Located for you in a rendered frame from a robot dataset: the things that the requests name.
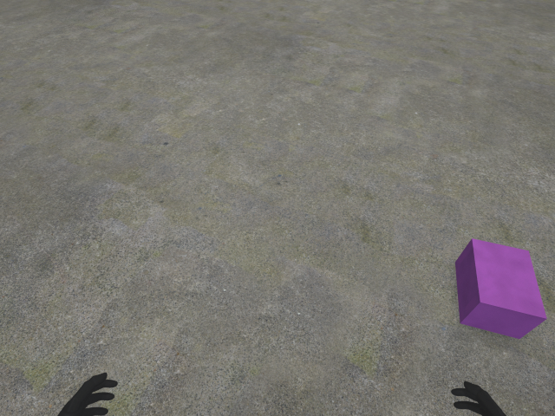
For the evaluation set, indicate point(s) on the right robot hand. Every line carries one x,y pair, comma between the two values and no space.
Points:
486,406

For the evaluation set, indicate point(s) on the carton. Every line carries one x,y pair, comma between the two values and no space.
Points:
498,289

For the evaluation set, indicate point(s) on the left robot hand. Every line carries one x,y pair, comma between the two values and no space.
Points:
84,397

